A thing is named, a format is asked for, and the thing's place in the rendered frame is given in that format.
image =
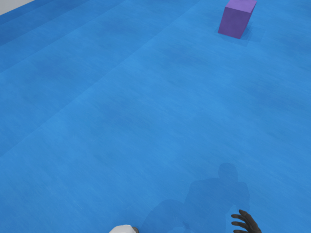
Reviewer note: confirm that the right robot hand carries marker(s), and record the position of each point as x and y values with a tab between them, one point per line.
250	225

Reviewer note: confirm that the carton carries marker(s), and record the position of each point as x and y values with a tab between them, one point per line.
236	17

